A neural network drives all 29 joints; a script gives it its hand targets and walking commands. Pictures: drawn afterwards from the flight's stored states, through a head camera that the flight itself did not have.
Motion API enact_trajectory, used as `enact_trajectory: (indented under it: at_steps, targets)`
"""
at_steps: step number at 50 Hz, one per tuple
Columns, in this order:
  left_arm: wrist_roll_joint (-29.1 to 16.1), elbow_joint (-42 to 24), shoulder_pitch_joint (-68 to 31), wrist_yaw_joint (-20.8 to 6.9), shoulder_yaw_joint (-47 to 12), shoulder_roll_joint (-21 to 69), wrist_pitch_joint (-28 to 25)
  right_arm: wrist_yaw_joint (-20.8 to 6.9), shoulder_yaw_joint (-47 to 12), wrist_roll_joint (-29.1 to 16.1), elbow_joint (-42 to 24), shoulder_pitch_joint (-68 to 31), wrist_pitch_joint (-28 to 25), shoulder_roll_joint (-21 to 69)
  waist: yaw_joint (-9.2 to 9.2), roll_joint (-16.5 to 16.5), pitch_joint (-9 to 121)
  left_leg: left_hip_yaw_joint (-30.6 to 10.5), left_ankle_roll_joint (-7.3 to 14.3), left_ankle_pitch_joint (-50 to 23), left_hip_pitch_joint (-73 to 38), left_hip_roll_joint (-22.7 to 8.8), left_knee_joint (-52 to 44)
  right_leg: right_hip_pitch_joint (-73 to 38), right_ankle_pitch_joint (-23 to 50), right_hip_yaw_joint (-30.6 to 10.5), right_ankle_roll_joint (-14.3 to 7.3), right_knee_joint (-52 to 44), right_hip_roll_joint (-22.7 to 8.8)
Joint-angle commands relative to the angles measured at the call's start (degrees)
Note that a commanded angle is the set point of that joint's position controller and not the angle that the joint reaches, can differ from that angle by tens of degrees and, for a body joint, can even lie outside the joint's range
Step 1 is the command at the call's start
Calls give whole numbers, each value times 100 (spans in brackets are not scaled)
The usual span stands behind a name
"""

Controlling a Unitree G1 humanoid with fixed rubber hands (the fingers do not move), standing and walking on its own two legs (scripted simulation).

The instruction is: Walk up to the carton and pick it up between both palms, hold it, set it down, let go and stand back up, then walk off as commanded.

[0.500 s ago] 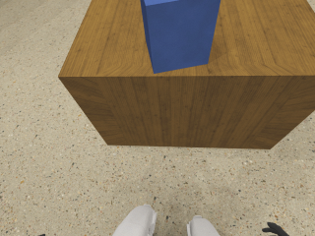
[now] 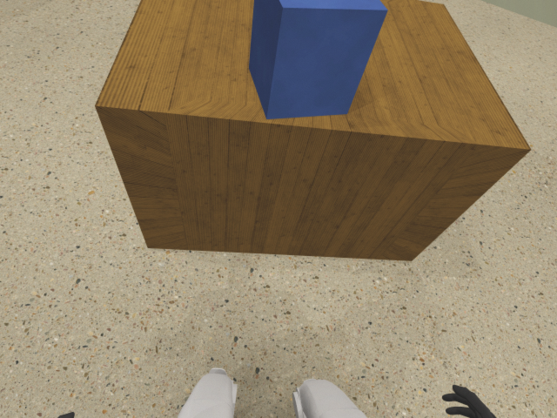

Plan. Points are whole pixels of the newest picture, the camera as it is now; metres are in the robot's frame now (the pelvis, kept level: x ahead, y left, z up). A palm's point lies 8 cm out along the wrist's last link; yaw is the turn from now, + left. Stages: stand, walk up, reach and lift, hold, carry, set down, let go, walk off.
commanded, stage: walk off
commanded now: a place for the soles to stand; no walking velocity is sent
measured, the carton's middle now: (306, 43) +0.86 -0.01 +0.04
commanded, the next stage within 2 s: stand in 1.88 s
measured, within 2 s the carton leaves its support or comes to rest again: neither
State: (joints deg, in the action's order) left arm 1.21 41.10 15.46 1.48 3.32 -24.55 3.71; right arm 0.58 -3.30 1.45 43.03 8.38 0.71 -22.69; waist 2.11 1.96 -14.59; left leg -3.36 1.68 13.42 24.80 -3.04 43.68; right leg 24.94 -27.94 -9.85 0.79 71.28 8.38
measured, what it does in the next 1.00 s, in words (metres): steps on the spot: right foot, then left foot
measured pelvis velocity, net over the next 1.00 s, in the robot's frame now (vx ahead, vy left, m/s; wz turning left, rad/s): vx -0.08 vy -0.01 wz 0.01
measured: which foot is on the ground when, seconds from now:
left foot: down 0.00-0.26, up 0.28-0.74, down 0.76-1.00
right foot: up 0.00-0.24, down 0.26-0.80, up 0.82-1.00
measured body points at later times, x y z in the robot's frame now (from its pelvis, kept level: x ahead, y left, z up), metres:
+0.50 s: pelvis -0.10 -0.09 +0.00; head -0.06 -0.13 +0.45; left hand -0.06 +0.24 -0.07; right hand +0.03 -0.40 -0.13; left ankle -0.11 +0.05 -0.63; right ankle -0.05 -0.20 -0.71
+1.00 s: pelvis -0.08 -0.01 +0.00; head -0.06 +0.03 +0.45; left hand -0.03 +0.30 -0.13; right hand +0.00 -0.31 -0.09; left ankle -0.04 +0.11 -0.71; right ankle -0.09 -0.19 -0.67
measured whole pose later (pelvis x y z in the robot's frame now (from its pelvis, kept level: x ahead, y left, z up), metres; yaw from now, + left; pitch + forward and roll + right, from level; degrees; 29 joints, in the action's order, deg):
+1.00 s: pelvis -0.08 -0.01 +0.00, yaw +0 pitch -2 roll -3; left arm 1.2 42.5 18.3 0.1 4.3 -22.9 1.1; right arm 0.0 -3.3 1.4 48.6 16.8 -2.9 -21.7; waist 2.7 1.8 -5.0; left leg -6.0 -0.2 19.7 22.8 -0.8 44.1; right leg 23.3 -25.3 -6.6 -0.2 56.4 2.9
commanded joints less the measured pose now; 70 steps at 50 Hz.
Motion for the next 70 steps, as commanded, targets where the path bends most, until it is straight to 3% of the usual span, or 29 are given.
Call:
enact_trajectory:
  at_steps: [1,5,8,9,11,12,13,14,15,16,19,22,25,29,34,37,39,40,41,42,45,55,59,60,62,63,64,67,70]
  targets:
    - [103,303,1400,-101,601,-1227,98,137,1078,-76,-424,-135,-1,-1546,-59,-1557,1005,-2056,835,2416,-290,-1089,-2574,243,367,161,-67,375,-61]
    - [90,291,1490,-142,630,-1191,89,134,1080,-38,-469,-333,73,-1626,20,-1740,986,-1794,904,2241,237,-1172,-2519,-413,265,548,-101,-424,-298]
    - [53,438,1861,-219,683,-1199,82,140,1089,4,-496,-880,159,-1718,345,-1959,1009,-1357,674,2557,981,-1124,-2530,-1418,223,936,-171,-1526,-634]
    - [34,526,2077,-223,687,-1130,84,151,1089,21,-494,-1006,202,-1699,505,-1685,1037,-1187,605,2657,1198,-1005,-2157,-1815,313,915,-225,-2158,-752]
    - [65,700,2425,-199,703,-1134,39,158,1057,34,-454,-1199,262,-1510,786,-664,940,-763,446,3104,1911,-447,-514,-2110,-81,371,-403,-2768,-785]
    - [97,608,2324,-162,674,-1181,-6,185,977,-6,-424,-1237,254,-1256,876,276,559,-268,271,3193,1976,400,1230,-1088,-908,-682,-546,-3768,-1201]
    - [113,151,1304,-123,639,-1559,-72,172,905,-97,-381,-850,274,-1018,498,1405,145,-321,-2,2986,1486,1241,2934,824,-1541,-2679,-738,-5292,-2099]
    - [97,-142,443,-97,606,-1598,-69,191,945,-97,-267,-624,278,-1070,195,709,138,-1029,40,2370,1201,1282,3421,1511,-2063,-3215,-1066,-5514,-2284]
    - [63,-188,17,-63,574,-1570,-113,196,980,-81,-154,-462,248,-1177,-24,388,-71,-965,-17,1832,1119,1251,3675,1746,-1928,-2998,-1187,-5575,-2266]
    - [86,-252,-284,-25,584,-1634,-128,148,1005,-87,-110,-749,227,-1346,38,533,-319,-984,-53,1456,875,1277,4005,2271,-2712,-3042,-1105,-6068,-2340]
    - [76,-242,-553,-4,615,-1460,-306,15,1056,-209,175,101,184,-1498,-229,809,83,-839,-172,1033,624,1112,3751,1020,-2454,-2153,-726,-5640,-1938]
    - [53,-156,308,41,680,-1290,-535,-67,917,-119,128,395,83,-1244,-1,457,1055,-799,-212,1051,1469,833,2492,-1765,-1615,-2076,-732,-5073,-2064]
    - [76,-99,794,19,724,-1388,-597,-103,895,-46,64,333,-17,-1314,270,660,1359,-511,-273,1322,1684,813,1788,-2480,-1335,-2063,-945,-5026,-2133]
    - [61,-96,734,-56,711,-1354,-581,-94,922,-41,143,486,-109,-1339,287,1058,996,-286,-219,1329,1428,697,1368,-1931,-1566,-1933,-1146,-5399,-2151]
    - [89,-230,-92,-170,703,-1339,-404,-107,907,-115,460,1155,-173,-1236,6,1463,955,298,-135,1413,-262,517,199,-363,-1335,-976,-1145,-5223,-1887]
    - [101,-250,-435,-183,660,-1208,-282,-35,937,-124,687,1946,-271,-1165,-417,1018,1328,435,-2,157,-2008,497,-822,485,-777,-149,-834,-4131,-1453]
    - [96,-209,-233,-123,561,-829,-253,55,977,-36,661,2133,-347,-1382,-611,-119,1430,-509,143,844,-2180,182,-1270,1012,-830,40,-677,-2524,-1020]
    - [52,-230,-60,-123,492,-565,-222,88,996,83,519,1894,-366,-1671,-559,-1197,1173,-2092,351,2161,-1510,-533,-2060,1458,-848,190,-430,-1332,-319]
    - [16,-217,91,-94,531,-748,-230,58,934,87,315,1216,-405,-1783,-212,-1203,783,-3768,699,3328,-70,-1339,-3140,1000,-394,69,-271,-793,-346]
    - [21,-144,351,-98,562,-1029,-241,76,924,74,151,745,-427,-1901,6,-975,577,-3859,784,3502,337,-1453,-3181,627,-211,-87,-241,-786,-550]
    - [10,184,542,-192,568,-1020,-280,100,874,25,131,672,-487,-1557,43,-1150,780,-2746,747,2386,-278,-896,-2473,647,137,103,-131,-882,-694]
    - [94,227,493,-218,537,-964,-368,101,987,-36,248,825,-433,-1597,-191,-1426,1170,-2183,1069,537,-1117,-889,-1761,423,-34,749,-104,-2053,-806]
    - [75,410,871,-199,536,-835,-500,99,929,-52,209,276,-383,-1523,179,-920,1412,-1269,807,-644,-599,-620,-816,-848,1001,1080,-213,-3496,-616]
    - [81,458,1028,-178,563,-923,-542,99,876,-71,208,297,-368,-1407,262,-614,1621,-907,601,-650,-408,-361,-136,-1334,1456,726,-323,-3855,-721]
    - [74,359,1055,-140,605,-1515,-558,198,756,-141,103,246,-356,-973,292,649,1750,109,5,999,727,729,1398,-1953,2576,-1723,-943,-4294,-1970]
    - [59,268,727,-152,545,-1511,-528,249,799,-106,203,249,-297,-1039,157,731,1582,-159,18,2287,736,712,1737,-1394,2064,-2122,-1279,-4652,-2393]
    - [86,108,337,-161,533,-1477,-516,244,821,-86,308,320,-282,-1095,81,366,1164,-289,33,2252,419,553,1743,-681,1647,-2138,-1431,-4836,-2525]
    - [48,84,-24,-140,441,-1238,-519,150,785,-158,433,317,-321,-1125,21,906,986,71,33,1705,193,339,807,-998,2861,-1334,-1254,-4425,-2038]
    - [-34,131,-30,-126,342,-1008,-482,120,724,-172,575,603,-430,-939,-98,689,1690,361,-12,251,-534,388,-1410,-1885,4711,-378,-910,-3287,-1617]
